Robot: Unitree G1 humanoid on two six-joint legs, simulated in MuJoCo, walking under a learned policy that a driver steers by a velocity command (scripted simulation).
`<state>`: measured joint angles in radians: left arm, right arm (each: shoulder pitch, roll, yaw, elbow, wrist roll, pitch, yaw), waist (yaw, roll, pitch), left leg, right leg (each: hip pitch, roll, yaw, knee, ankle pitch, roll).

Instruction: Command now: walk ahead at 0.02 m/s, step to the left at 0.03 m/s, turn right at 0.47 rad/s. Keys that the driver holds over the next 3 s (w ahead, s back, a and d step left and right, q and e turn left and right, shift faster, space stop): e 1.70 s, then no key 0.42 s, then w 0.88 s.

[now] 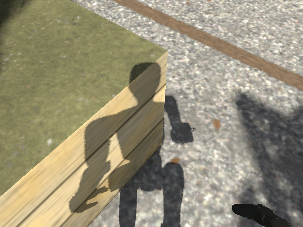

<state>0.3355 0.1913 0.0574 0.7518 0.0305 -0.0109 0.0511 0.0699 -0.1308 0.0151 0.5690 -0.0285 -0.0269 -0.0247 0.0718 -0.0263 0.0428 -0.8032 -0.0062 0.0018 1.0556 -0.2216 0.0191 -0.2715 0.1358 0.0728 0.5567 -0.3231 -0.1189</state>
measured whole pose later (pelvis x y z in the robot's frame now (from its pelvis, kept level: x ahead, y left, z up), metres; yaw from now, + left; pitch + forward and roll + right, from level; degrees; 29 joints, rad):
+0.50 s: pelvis +0.09 +0.03 +0.01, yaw -18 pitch +1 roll -1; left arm 0.17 0.30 0.09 0.63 0.02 0.08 -0.02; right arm 0.27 -0.21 -0.02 0.63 -0.03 -0.04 -0.06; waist -0.03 -0.06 0.02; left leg -0.30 0.03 0.11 0.43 -0.14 0.05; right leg -0.54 0.04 0.07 1.19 -0.39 0.04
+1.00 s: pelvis +0.09 +0.00 +0.01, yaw -35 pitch +2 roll +1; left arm 0.26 0.25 0.06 0.57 0.02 0.00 0.01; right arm 0.13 -0.27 -0.05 0.66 -0.02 0.03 -0.03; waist 0.04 0.02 0.02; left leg -0.51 -0.02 -0.03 0.97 -0.40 -0.04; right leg -0.32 0.11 0.16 0.47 -0.17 -0.06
